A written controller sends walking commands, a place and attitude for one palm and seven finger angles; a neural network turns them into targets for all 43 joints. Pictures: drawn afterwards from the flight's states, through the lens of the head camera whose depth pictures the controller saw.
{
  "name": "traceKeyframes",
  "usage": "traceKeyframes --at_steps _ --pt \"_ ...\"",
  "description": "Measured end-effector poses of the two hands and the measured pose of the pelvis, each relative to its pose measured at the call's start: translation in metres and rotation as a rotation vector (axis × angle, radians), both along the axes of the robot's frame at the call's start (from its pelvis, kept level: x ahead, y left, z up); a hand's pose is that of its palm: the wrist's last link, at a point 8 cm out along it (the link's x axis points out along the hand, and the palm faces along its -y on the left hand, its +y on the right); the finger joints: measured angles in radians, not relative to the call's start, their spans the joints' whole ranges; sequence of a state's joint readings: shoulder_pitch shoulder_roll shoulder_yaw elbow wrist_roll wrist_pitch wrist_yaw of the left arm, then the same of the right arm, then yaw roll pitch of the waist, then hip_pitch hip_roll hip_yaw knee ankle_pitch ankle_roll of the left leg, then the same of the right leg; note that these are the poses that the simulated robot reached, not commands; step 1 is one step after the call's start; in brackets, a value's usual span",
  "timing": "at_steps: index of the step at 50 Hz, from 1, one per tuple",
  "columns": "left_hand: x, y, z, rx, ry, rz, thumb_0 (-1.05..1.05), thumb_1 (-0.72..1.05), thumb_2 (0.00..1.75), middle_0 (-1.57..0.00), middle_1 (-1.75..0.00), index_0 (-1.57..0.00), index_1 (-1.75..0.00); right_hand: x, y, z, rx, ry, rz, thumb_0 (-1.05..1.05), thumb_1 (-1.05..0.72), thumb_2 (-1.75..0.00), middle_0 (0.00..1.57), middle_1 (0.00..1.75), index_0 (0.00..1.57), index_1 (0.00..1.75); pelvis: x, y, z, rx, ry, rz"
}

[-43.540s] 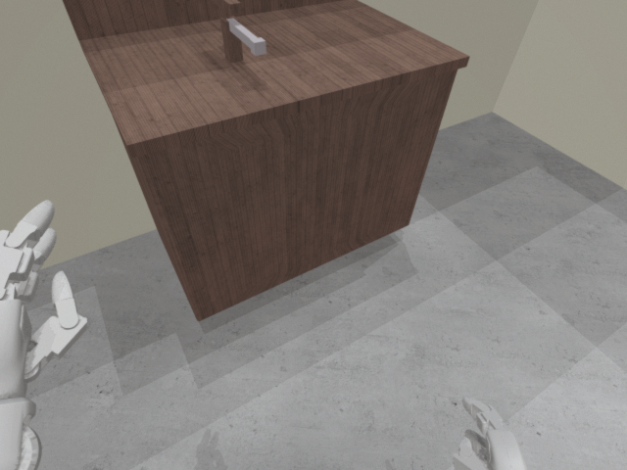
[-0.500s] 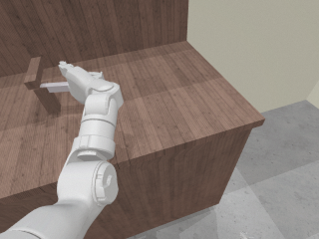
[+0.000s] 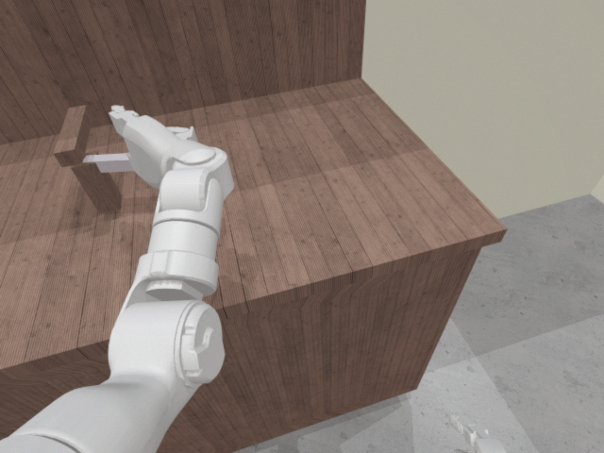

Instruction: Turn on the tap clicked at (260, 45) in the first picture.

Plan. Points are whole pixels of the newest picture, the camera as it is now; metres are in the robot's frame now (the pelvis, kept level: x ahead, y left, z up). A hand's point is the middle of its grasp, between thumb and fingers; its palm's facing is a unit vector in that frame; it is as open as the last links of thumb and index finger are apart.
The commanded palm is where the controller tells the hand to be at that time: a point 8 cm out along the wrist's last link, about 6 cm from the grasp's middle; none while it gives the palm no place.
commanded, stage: draw the hand back beside the body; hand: left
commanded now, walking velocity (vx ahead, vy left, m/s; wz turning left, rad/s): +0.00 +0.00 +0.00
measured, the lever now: (187, 158) +0.52 +0.20 +0.14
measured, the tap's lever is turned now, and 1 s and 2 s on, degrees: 75 75 75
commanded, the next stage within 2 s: step back with the hand held close in 1.54 s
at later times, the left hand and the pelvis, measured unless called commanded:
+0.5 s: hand (127, 218) +0.32 +0.20 +0.20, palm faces +0.30 -0.93 -0.21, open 7.7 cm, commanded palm +0.31 +0.22 +0.21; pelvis +0.00 +0.01 +0.01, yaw -3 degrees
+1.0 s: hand (59, 270) +0.26 +0.25 +0.19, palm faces +0.29 -0.92 -0.26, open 7.5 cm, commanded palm +0.23 +0.29 +0.19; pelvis +0.01 +0.05 +0.02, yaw -3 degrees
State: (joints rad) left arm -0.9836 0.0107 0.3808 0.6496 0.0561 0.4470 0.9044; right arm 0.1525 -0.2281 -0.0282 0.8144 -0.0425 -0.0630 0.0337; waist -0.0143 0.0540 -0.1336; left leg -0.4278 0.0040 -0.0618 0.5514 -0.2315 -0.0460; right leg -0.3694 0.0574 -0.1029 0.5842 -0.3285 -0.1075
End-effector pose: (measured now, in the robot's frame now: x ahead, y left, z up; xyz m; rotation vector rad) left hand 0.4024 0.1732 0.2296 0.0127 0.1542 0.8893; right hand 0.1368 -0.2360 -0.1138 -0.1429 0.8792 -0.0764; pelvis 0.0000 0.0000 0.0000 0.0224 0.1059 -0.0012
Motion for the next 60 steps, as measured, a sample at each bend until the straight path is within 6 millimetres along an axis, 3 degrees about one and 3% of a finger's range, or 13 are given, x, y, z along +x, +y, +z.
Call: traceKeyframes --at_steps 4,10,15,19,21,24,29,32,38,41,49,60 --pt "0.001 0.001 0.005 0.016 -0.011 0.001 0.02 0.90 0.90 -0.15 -0.15 -0.15 -0.15 0.000 0.000 -0.001 0.003 0.005 -0.003 0.01 -0.90 -0.90 0.20 0.30 0.20 0.30 0.001 0.000 0.000 0.001 0.002 0.001" --pt "-0.002 -0.006 0.008 0.079 -0.108 -0.331 0.02 0.90 0.90 -0.15 -0.15 -0.15 -0.15 -0.005 -0.006 0.008 -0.012 -0.008 -0.087 0.01 -0.90 -0.90 0.20 0.30 0.20 0.30 0.007 -0.001 0.005 0.013 -0.043 -0.028" --pt "-0.027 0.002 -0.016 0.024 -0.130 -0.508 0.01 0.89 0.89 -0.16 -0.16 -0.16 -0.16 -0.005 -0.014 0.023 -0.032 -0.057 -0.155 0.01 -0.90 -0.90 0.20 0.30 0.20 0.30 0.011 -0.001 0.009 0.005 -0.108 -0.056" --pt "-0.058 0.033 -0.042 0.113 -0.147 -0.610 0.01 0.89 0.89 -0.17 -0.17 -0.17 -0.17 -0.001 -0.017 0.036 -0.030 -0.124 -0.166 0.01 -0.90 -0.90 0.20 0.30 0.20 0.30 0.010 0.000 0.010 -0.003 -0.146 -0.070" --pt "-0.080 0.050 -0.042 0.196 -0.170 -0.623 0.02 0.89 0.89 -0.17 -0.18 -0.17 -0.18 0.002 -0.017 0.040 -0.037 -0.154 -0.150 0.01 -0.90 -0.90 0.19 0.30 0.19 0.30 0.007 0.001 0.010 -0.007 -0.159 -0.067" --pt "-0.108 0.068 -0.027 0.312 -0.239 -0.624 0.02 0.89 0.89 -0.17 -0.19 -0.17 -0.19 0.011 -0.011 0.042 -0.051 -0.168 -0.088 0.01 -0.90 -0.90 0.19 0.30 0.19 0.30 0.003 0.005 0.011 -0.013 -0.172 -0.050" --pt "-0.128 0.073 -0.001 0.411 -0.361 -0.650 0.02 0.89 0.90 -0.17 -0.20 -0.17 -0.20 0.031 0.011 0.043 -0.044 -0.180 0.010 0.01 -0.90 -0.90 0.19 0.30 0.19 0.30 -0.004 0.013 0.013 -0.017 -0.187 -0.023" --pt "-0.126 0.067 -0.008 0.391 -0.357 -0.703 0.01 0.89 0.90 -0.17 -0.21 -0.17 -0.21 0.042 0.028 0.048 -0.016 -0.209 0.023 0.01 -0.90 -0.90 0.19 0.30 0.19 0.30 -0.007 0.018 0.014 -0.017 -0.188 -0.024" --pt "-0.131 0.066 -0.042 0.328 -0.256 -0.781 0.01 0.89 0.90 -0.18 -0.23 -0.18 -0.23 0.047 0.052 0.061 0.024 -0.266 0.000 0.01 -0.90 -0.90 0.20 0.30 0.20 0.30 -0.002 0.027 0.017 -0.020 -0.190 -0.055" --pt "-0.143 0.081 -0.044 0.342 -0.241 -0.764 0.01 0.89 0.89 -0.19 -0.24 -0.19 -0.24 0.044 0.056 0.062 0.016 -0.264 -0.005 0.01 -0.90 -0.90 0.20 0.30 0.20 0.30 0.002 0.030 0.017 -0.025 -0.194 -0.062" --pt "-0.173 0.124 -0.028 0.416 -0.272 -0.647 0.02 0.89 0.89 -0.20 -0.26 -0.20 -0.26 0.038 0.058 0.054 -0.030 -0.204 0.029 0.01 -0.90 -0.90 0.20 0.30 0.20 0.30 0.007 0.044 0.017 -0.033 -0.202 -0.051" --pt "-0.206 0.147 -0.052 0.404 -0.162 -0.625 0.01 0.89 0.89 -0.21 -0.29 -0.21 -0.29 0.043 0.066 0.062 -0.052 -0.228 0.034 0.01 -0.90 -0.90 0.20 0.30 0.20 0.30 0.011 0.054 0.017 -0.037 -0.201 -0.050"
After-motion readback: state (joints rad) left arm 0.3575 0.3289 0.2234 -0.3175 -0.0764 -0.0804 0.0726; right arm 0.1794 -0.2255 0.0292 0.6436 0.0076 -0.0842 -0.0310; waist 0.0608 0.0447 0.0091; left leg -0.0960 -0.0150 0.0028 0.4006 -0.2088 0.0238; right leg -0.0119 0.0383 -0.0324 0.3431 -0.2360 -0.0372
